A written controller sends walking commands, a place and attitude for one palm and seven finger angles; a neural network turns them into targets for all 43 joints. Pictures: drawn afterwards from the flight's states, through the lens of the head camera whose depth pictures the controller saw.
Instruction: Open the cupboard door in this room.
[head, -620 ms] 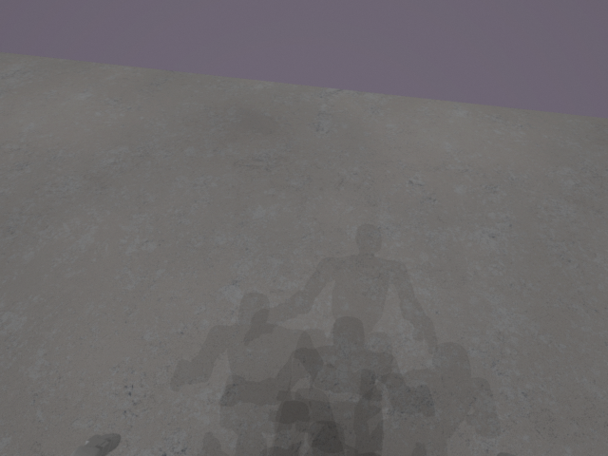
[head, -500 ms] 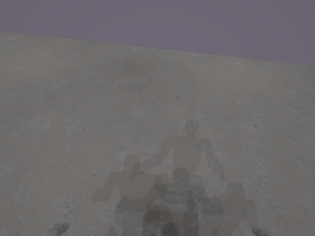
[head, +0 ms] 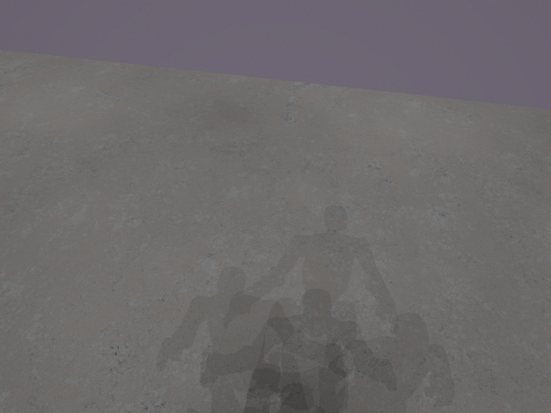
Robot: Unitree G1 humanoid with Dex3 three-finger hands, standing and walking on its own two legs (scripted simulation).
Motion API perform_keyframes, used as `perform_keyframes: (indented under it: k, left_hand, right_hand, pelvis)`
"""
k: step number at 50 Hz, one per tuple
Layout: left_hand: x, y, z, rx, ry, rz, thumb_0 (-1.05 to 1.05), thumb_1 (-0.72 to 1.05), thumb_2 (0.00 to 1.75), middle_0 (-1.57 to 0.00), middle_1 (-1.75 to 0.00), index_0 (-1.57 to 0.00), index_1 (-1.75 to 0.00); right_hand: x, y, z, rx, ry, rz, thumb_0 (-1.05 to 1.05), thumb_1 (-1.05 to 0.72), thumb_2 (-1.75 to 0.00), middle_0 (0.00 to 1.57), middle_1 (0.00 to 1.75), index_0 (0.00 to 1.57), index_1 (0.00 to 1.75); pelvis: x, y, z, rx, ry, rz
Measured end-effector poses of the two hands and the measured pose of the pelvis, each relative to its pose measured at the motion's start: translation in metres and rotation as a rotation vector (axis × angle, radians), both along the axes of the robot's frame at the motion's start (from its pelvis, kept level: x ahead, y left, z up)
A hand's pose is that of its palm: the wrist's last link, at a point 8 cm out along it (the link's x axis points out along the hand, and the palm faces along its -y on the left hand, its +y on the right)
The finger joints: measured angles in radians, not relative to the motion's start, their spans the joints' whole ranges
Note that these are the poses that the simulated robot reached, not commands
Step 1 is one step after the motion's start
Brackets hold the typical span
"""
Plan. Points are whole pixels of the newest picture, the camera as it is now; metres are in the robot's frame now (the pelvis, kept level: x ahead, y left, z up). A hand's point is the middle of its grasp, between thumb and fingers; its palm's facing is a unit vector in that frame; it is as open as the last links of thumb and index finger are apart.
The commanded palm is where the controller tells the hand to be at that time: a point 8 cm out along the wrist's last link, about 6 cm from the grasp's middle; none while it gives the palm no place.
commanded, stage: stand and wait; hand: left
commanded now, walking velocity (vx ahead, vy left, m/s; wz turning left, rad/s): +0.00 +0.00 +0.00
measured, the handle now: out of the picture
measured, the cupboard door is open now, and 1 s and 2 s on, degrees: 0 0 0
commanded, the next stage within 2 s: turn or walk to find it in 0.28 s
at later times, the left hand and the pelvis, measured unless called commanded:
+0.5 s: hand out of the picture +0.07 +0.23 -0.16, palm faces +0.01 -0.95 -0.32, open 7.4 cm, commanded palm none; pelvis -0.02 +0.00 +0.00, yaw +3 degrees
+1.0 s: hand out of the picture -0.01 +0.20 -0.16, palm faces +0.26 -0.92 -0.28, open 7.4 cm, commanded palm none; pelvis -0.05 -0.02 -0.01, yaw +16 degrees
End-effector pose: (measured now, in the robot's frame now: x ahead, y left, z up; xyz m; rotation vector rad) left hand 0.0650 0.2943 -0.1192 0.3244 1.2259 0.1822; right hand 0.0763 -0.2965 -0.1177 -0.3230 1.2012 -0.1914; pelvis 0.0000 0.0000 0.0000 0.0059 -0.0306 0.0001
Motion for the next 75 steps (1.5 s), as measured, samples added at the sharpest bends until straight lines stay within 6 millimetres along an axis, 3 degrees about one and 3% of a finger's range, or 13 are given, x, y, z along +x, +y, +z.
perform_keyframes:
  k: [9, 22, 33, 38, 43, 49, 55, 61, 65, 70, 75]
  left_hand:
    - [0.001, -0.003, 0.003, 0.002, -0.015, -0.009, 0.01, 0.9, 0.9, -0.2, -0.3, -0.2, -0.3]
    - [0.001, -0.011, 0.001, -0.006, -0.046, 0.009, 0.01, 0.9, 0.9, -0.2, -0.3, -0.2, -0.3]
    - [-0.044, -0.024, -0.037, -0.102, -0.001, 0.108, 0.0, 0.9, 0.9, -0.2, -0.3, -0.2, -0.3]
    - [-0.063, -0.026, -0.033, -0.117, 0.023, 0.164, 0.01, 0.91, 0.9, -0.2, -0.3, -0.2, -0.3]
    - [-0.074, -0.032, -0.021, -0.108, -0.003, 0.218, 0.01, 0.91, 0.9, -0.2, -0.3, -0.2, -0.3]
    - [-0.086, -0.048, -0.011, -0.064, -0.066, 0.277, 0.01, 0.91, 0.9, -0.2, -0.3, -0.2, -0.3]
    - [-0.124, -0.068, -0.001, -0.032, -0.072, 0.344, 0.0, 0.91, 0.9, -0.2, -0.3, -0.2, -0.3]
    - [-0.163, -0.083, -0.005, -0.055, -0.04, 0.424, 0.0, 0.9, 0.9, -0.2, -0.3, -0.2, -0.3]
    - [-0.195, -0.088, -0.015, -0.088, -0.004, 0.486, 0.0, 0.9, 0.9, -0.2, -0.3, -0.2, -0.3]
    - [-0.245, -0.084, -0.038, -0.131, 0.058, 0.582, 0.0, 0.9, 0.9, -0.2, -0.3, -0.2, -0.3]
    - [-0.279, -0.073, -0.044, -0.143, 0.122, 0.65, 0.01, 0.91, 0.9, -0.2, -0.3, -0.2, -0.3]
  right_hand:
    - [-0.013, -0.004, -0.001, 0.005, 0.012, -0.008, 0.01, -0.9, -0.9, 0.2, 0.3, 0.2, 0.3]
    - [-0.016, 0.0, -0.005, 0.018, 0.016, 0.008, 0.01, -0.9, -0.9, 0.2, 0.3, 0.2, 0.3]
    - [-0.032, 0.055, -0.024, 0.076, 0.082, 0.046, 0.01, -0.91, -0.9, 0.2, 0.3, 0.2, 0.3]
    - [-0.047, 0.075, -0.022, 0.11, 0.119, 0.064, 0.01, -0.9, -0.9, 0.2, 0.3, 0.2, 0.3]
    - [-0.052, 0.074, -0.022, 0.124, 0.147, 0.088, 0.01, -0.9, -0.9, 0.2, 0.3, 0.2, 0.3]
    - [-0.042, 0.048, -0.035, 0.135, 0.139, 0.132, 0.01, -0.9, -0.9, 0.2, 0.3, 0.2, 0.3]
    - [-0.012, 0.025, -0.034, 0.125, 0.101, 0.193, 0.01, -0.91, -0.9, 0.2, 0.3, 0.2, 0.3]
    - [0.016, 0.027, -0.024, 0.1, 0.073, 0.275, 0.01, -0.91, -0.9, 0.19, 0.3, 0.19, 0.3]
    - [0.035, 0.048, -0.02, 0.086, 0.063, 0.351, 0.01, -0.91, -0.9, 0.19, 0.3, 0.19, 0.3]
    - [0.058, 0.094, -0.018, 0.076, 0.0, 0.467, 0.01, -0.91, -0.9, 0.19, 0.3, 0.19, 0.3]
    - [0.06, 0.132, -0.007, 0.093, -0.058, 0.539, 0.01, -0.91, -0.9, 0.19, 0.3, 0.2, 0.3]
  pelvis:
    - [-0.006, -0.003, 0.001, 0.001, -0.003, -0.002]
    - [-0.014, -0.006, -0.001, -0.001, 0.007, 0.025]
    - [-0.023, 0.012, -0.017, -0.008, 0.017, 0.102]
    - [-0.03, 0.012, -0.01, -0.019, 0.036, 0.148]
    - [-0.036, 0.004, -0.005, -0.029, 0.053, 0.197]
    - [-0.044, -0.018, -0.01, -0.011, 0.06, 0.266]
    - [-0.049, -0.033, -0.007, 0.009, 0.03, 0.327]
    - [-0.053, -0.035, -0.004, 0.025, 0.019, 0.397]
    - [-0.059, -0.029, -0.006, 0.02, 0.023, 0.438]
    - [-0.071, -0.012, -0.018, -0.007, 0.026, 0.491]
    - [-0.084, -0.004, -0.015, -0.005, 0.017, 0.517]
